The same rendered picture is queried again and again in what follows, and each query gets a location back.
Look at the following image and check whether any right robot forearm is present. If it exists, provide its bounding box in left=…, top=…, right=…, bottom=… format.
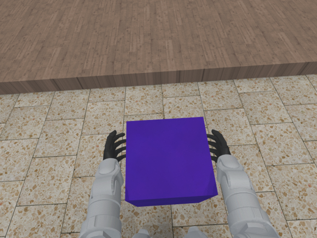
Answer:
left=216, top=154, right=281, bottom=238

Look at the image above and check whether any right robot hand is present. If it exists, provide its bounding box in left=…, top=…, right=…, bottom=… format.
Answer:
left=207, top=129, right=231, bottom=163

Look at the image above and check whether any carton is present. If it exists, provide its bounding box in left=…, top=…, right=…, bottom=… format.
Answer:
left=125, top=117, right=218, bottom=207

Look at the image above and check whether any robot right shin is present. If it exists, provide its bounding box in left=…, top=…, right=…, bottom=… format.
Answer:
left=187, top=226, right=199, bottom=233

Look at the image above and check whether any left robot forearm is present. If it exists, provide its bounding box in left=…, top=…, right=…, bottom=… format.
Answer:
left=79, top=158, right=124, bottom=238

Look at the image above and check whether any robot shin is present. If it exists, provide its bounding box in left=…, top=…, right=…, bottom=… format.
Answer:
left=138, top=229, right=149, bottom=235
left=187, top=226, right=199, bottom=233

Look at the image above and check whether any left robot hand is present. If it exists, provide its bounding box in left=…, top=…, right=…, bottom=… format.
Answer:
left=103, top=130, right=126, bottom=162

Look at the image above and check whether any robot left shin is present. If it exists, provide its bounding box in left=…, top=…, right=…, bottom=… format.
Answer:
left=138, top=229, right=149, bottom=235

